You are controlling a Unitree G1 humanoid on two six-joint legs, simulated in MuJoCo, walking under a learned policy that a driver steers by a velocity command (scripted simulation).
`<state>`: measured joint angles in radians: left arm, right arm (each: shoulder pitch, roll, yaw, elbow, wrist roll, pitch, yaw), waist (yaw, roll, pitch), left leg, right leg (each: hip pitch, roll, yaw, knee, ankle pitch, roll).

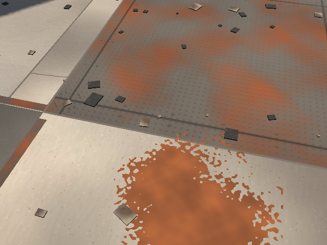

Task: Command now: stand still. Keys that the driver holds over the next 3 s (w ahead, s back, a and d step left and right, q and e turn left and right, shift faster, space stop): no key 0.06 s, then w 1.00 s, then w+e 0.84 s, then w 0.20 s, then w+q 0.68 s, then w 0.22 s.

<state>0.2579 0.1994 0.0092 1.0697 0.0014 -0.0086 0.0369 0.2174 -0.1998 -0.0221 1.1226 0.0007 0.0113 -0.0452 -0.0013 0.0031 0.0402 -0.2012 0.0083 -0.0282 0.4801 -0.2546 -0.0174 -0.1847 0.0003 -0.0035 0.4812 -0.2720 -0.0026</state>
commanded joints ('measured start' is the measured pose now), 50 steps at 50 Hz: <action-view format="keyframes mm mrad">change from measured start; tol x32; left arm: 1 50 96 15 -15 0 -5 3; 33 -408 93 22 -289 -36 -95 -83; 39 201 338 118 -138 -7 -84 -67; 50 -21 166 55 -116 3 -115 -55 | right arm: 1 42 -95 -12 -17 0 -6 -3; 17 459 -242 -70 43 22 -106 40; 50 38 -113 -52 -233 6 -94 18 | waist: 1 0 -3 11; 33 -55 100 127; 40 141 -210 -422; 50 -15 -48 19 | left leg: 1 -1 8 -3 -73 125 21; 7 -127 -39 41 4 -375 59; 15 128 -19 65 -40 -104 120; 18 348 393 -685 -324 -270 314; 32 172 212 -47 -405 314 188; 37 259 202 31 39 931 118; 40 -439 -57 -123 899 -278 48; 50 -469 169 -34 532 148 35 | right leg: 1 -40 -22 21 -95 110 -14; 8 -123 -85 147 -159 -528 -110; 14 -243 -239 327 -256 -463 -177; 20 -744 -66 84 752 -97 -83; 35 -330 -9 -57 63 242 -88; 38 312 -84 65 96 167 -188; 39 638 -362 596 -37 -123 -360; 50 -54 -205 160 -398 200 -251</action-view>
